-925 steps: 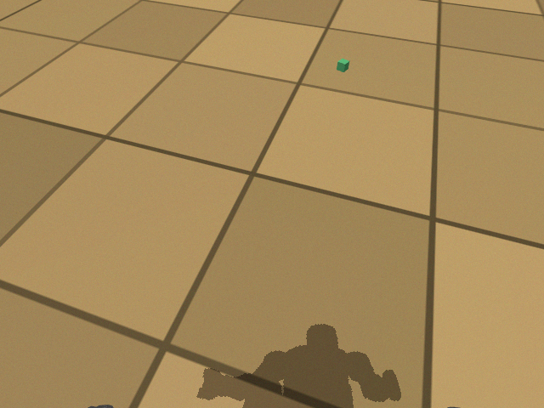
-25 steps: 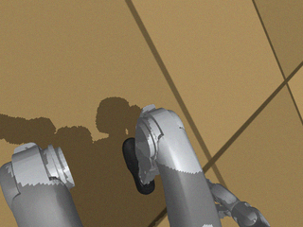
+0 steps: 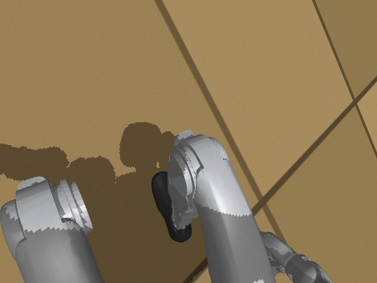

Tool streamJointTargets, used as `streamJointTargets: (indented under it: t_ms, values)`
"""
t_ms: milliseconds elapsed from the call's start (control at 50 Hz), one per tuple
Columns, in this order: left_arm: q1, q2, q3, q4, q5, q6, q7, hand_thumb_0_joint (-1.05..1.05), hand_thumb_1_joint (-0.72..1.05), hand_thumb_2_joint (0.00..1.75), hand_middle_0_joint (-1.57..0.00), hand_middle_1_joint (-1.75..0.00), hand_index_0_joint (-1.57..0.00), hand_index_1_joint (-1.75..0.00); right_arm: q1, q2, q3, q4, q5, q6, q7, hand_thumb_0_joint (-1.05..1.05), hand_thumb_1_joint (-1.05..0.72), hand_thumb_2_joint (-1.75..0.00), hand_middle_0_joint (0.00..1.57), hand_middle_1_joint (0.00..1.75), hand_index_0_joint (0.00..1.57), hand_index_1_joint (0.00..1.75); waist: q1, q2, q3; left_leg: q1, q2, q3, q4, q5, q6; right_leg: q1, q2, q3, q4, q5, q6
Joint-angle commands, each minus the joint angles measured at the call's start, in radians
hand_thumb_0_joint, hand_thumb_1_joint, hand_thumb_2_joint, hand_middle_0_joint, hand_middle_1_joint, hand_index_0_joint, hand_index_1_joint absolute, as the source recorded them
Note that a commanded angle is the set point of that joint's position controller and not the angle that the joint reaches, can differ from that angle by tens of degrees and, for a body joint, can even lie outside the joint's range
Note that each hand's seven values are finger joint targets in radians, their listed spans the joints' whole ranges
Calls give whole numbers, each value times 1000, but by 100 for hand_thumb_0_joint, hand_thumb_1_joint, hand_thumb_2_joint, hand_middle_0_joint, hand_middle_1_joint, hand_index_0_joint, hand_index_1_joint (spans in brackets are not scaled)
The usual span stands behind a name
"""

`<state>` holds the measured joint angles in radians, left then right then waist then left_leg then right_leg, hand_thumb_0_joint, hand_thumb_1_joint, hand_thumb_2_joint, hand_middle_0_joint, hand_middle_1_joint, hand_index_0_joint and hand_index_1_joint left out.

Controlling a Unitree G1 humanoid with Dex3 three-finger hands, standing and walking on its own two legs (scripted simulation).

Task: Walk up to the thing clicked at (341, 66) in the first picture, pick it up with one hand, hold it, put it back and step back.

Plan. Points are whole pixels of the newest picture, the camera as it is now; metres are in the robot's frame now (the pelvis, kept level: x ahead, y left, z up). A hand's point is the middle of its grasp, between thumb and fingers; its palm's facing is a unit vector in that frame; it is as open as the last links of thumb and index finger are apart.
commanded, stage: close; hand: left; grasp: from above
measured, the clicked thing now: out of the picture +0.44 +0.32 -0.27
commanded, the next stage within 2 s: settle in 0.84 s
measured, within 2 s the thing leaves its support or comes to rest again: leaves its support in 1.26 s
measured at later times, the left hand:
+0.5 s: hand out of the picture +0.43 +0.32 -0.25, palm faces -0.49 -0.09 -0.87, open 9.8 cm
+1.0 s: hand out of the picture +0.43 +0.32 -0.25, palm faces -0.48 -0.09 -0.87, open 9.5 cm
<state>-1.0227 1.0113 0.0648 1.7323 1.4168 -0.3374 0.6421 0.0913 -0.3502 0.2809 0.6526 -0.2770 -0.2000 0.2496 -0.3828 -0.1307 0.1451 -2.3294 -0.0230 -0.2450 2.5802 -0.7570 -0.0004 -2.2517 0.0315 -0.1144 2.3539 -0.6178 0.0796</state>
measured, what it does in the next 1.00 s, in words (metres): stands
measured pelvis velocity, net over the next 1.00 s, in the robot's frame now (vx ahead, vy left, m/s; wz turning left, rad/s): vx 0.00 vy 0.00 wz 0.00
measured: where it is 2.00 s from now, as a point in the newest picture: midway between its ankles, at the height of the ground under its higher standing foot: (132, 246)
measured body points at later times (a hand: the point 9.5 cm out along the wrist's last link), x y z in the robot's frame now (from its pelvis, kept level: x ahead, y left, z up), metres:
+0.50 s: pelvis +0.00 +0.00 +0.00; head +0.27 +0.13 +0.33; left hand +0.45 +0.32 -0.20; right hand +0.07 -0.26 -0.05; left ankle +0.06 +0.12 -0.27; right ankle +0.13 -0.14 -0.27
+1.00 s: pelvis +0.00 +0.00 +0.00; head +0.27 +0.14 +0.33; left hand +0.45 +0.32 -0.20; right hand +0.06 -0.26 -0.05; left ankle +0.06 +0.12 -0.27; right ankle +0.13 -0.14 -0.27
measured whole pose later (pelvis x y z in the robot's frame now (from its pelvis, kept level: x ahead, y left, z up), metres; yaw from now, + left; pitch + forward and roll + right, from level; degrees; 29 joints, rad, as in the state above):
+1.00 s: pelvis +0.00 +0.00 +0.00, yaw +0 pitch +27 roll -15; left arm -1.04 1.03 0.06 1.73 1.40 -0.33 0.61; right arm 0.10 -0.37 0.30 0.62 -0.27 -0.18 0.21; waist -0.39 -0.13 0.17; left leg -2.33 -0.02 -0.24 2.57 -0.74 0.01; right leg -2.25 0.03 -0.12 2.34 -0.61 0.07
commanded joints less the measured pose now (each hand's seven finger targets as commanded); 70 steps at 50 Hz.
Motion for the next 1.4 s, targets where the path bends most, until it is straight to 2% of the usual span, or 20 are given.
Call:
streamJointTargets:
  t_ms: [0,140,200,220,340,420,500,680,760,780,900,1000,1140,1200,1240,1260,1280,1300,1320,1380]
  values:
    - [-237,199,8,-96,-24,14,32,0,41,42,-77,-46,-80,-43,155,-341,-115,4,6,-8,-16,0,-90,-90,20,30,20,30,-52,520,-586,472,29,92,-322,222,-1,325,25,-139,-162,188,-94]
    - [-234,189,10,-91,-32,19,9,0,43,40,-79,-45,-81,-42,179,-342,-117,-7,17,-15,-15,0,-90,-90,20,30,20,30,-60,517,-596,480,28,92,-314,255,0,332,22,-138,-153,219,-93]
    - [-239,234,38,-86,-33,17,10,0,45,43,-81,-44,-83,-42,175,-346,-114,0,21,-5,-22,0,-90,-90,20,30,20,30,-50,508,-606,470,27,88,-318,257,-1,341,24,-138,-160,209,-98]
    - [-241,207,20,-97,-27,14,1,0,48,43,-83,-45,-85,-43,176,-352,-120,-11,19,-6,-20,0,-90,-90,20,30,20,30,-57,514,-597,482,28,88,-309,260,-3,321,19,-137,-154,211,-97]
    - [-230,219,24,-88,-25,8,-6,0,52,43,-86,-45,-88,-42,176,-347,-110,-15,16,1,-27,0,-90,-90,20,30,20,30,-58,476,-576,446,23,103,-295,243,6,341,20,-133,-169,197,-95]
    - [-277,250,36,-149,-33,-2,-2,0,54,44,-87,-45,-89,-43,191,-357,-118,-13,17,9,-36,0,-90,-90,20,30,20,30,-50,516,-624,485,26,90,-322,255,0,343,24,-137,-169,199,-99]
    - [-232,219,17,-93,-29,3,-7,0,56,47,-89,-46,-91,-44,191,-342,-108,-21,18,13,-37,0,-90,-90,20,30,20,30,-60,478,-604,457,24,105,-299,248,8,364,26,-131,-171,208,-95]
    - [-252,248,39,-120,-29,5,-6,0,59,52,-91,-49,-92,-48,191,-356,-111,-24,17,21,-45,0,-90,-90,20,30,20,30,-47,523,-608,491,28,86,-321,261,-7,324,22,-144,-162,197,-105]
    - [-229,218,16,-95,-20,1,-14,0,62,53,-92,-51,-94,-49,192,-341,-101,-32,12,21,-42,0,-90,-90,20,30,20,30,-67,497,-581,463,26,95,-305,250,3,340,25,-139,-167,203,-96]
    - [-238,232,19,-106,-31,1,-9,0,61,53,-92,-51,-93,-49,183,-345,-102,-25,14,23,-48,0,-90,-90,20,30,20,30,-54,494,-600,463,26,97,-311,246,3,355,28,-136,-178,199,-97]
    - [-236,216,-9,-90,-28,4,-12,0,65,52,-94,-53,-96,-50,165,-346,-93,-34,8,20,-51,0,-90,-90,20,30,20,30,-66,486,-548,442,27,90,-315,202,2,323,24,-138,-178,161,-96]
    - [-269,233,2,-134,-23,5,-9,0,58,54,-95,-54,-98,-51,185,-361,-102,-31,7,15,-49,0,-91,-90,20,30,20,30,-64,516,-579,471,28,81,-319,232,-2,312,21,-142,-167,186,-97]
    - [-265,250,49,-151,-35,32,-18,0,60,57,-98,-53,-99,-51,195,-354,-117,-21,19,12,-42,0,-91,-90,20,30,20,30,-46,557,-625,505,28,86,-315,270,-11,316,20,-142,-157,214,-105]
    - [-270,270,75,-258,-26,37,-41,0,61,59,-97,-56,-100,-54,219,-343,-133,-30,22,19,-35,0,-91,-90,20,30,20,30,-22,631,-697,554,24,102,-324,321,-13,340,19,-133,-157,249,-110]
    - [-218,261,95,-269,-48,46,-64,0,60,59,-97,-56,-99,-54,207,-343,-152,-35,31,25,-33,0,-91,-90,20,30,20,30,4,643,-724,568,18,99,-332,340,-19,332,14,-136,-154,253,-118]
    - [-258,215,65,-347,-57,42,-82,0,60,59,-96,-56,-98,-54,211,-336,-162,-40,38,29,-30,0,-91,-90,20,30,20,30,5,657,-733,578,15,100,-335,361,-24,313,12,-136,-155,267,-118]
    - [-209,244,99,-333,-60,48,-89,0,62,59,-97,-56,-99,-54,218,-335,-174,-34,41,37,-29,0,-91,-90,20,30,20,30,21,677,-776,607,18,102,-346,363,-24,331,12,-132,-155,262,-119]
    - [-219,201,78,-334,-62,48,-108,0,64,60,-98,-57,-101,-55,225,-338,-186,-39,41,40,-25,0,-91,-90,20,30,20,30,7,661,-738,586,13,101,-339,357,-26,291,8,-132,-151,256,-119]
    - [-199,201,91,-315,-63,53,-126,0,63,59,-97,-58,-99,-55,235,-337,-199,-21,47,43,-22,0,-91,-90,20,30,20,30,9,644,-713,578,16,103,-334,362,-24,276,6,-131,-153,255,-117]
    - [-217,169,88,-466,-85,48,-171,0,63,61,-98,-58,-100,-56,242,-327,-227,-40,76,71,-25,0,-91,-90,20,30,20,30,44,658,-805,599,7,110,-362,364,-20,298,1,-114,-182,249,-127]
